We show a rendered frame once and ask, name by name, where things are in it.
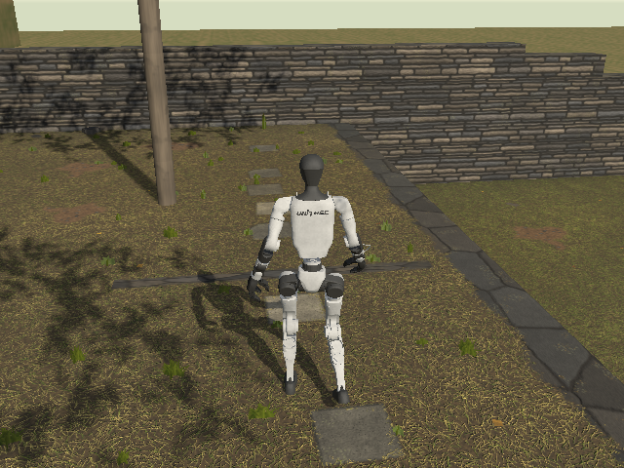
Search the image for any robot right forearm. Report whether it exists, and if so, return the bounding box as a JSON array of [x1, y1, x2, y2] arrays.
[[349, 233, 365, 262]]

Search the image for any robot right shin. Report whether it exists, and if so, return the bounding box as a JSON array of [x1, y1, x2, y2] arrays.
[[328, 324, 345, 392]]

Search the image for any robot right upper arm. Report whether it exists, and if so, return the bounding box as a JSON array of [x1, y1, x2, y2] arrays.
[[332, 196, 360, 248]]

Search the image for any right robot hand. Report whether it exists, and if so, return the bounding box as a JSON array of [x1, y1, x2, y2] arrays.
[[343, 257, 366, 273]]

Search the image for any robot left forearm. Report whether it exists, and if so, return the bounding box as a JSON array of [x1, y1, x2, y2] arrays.
[[251, 236, 273, 281]]

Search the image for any right robot foot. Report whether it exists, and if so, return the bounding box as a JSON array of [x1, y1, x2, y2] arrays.
[[332, 386, 350, 404]]

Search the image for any robot left upper arm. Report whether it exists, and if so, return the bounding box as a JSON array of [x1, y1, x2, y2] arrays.
[[264, 196, 292, 252]]

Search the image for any left robot hand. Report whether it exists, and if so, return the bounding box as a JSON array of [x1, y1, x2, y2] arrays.
[[247, 276, 269, 302]]

